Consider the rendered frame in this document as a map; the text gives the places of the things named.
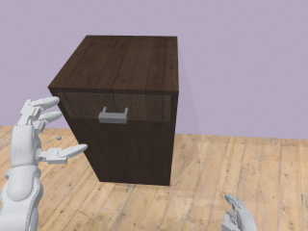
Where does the robot left hand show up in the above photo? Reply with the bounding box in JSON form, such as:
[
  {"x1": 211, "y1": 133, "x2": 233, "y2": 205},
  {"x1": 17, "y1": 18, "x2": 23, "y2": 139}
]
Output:
[{"x1": 10, "y1": 96, "x2": 88, "y2": 168}]

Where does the handle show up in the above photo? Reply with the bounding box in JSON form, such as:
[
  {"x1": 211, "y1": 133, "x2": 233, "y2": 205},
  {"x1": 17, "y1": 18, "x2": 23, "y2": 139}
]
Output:
[{"x1": 98, "y1": 107, "x2": 129, "y2": 124}]

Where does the drawer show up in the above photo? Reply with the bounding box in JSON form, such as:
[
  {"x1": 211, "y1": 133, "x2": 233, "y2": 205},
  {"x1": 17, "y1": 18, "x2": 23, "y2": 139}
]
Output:
[{"x1": 57, "y1": 91, "x2": 172, "y2": 122}]

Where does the robot left forearm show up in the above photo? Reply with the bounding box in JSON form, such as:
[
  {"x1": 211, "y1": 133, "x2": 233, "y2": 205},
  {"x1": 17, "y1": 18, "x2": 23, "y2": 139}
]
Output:
[{"x1": 0, "y1": 165, "x2": 44, "y2": 231}]

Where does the robot right hand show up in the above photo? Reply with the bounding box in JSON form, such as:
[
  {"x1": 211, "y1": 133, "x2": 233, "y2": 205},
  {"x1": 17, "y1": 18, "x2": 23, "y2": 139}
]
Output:
[{"x1": 221, "y1": 193, "x2": 258, "y2": 231}]

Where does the cabinet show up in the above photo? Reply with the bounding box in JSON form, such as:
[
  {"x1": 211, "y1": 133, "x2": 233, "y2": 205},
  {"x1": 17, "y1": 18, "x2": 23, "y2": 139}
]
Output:
[{"x1": 48, "y1": 35, "x2": 179, "y2": 187}]

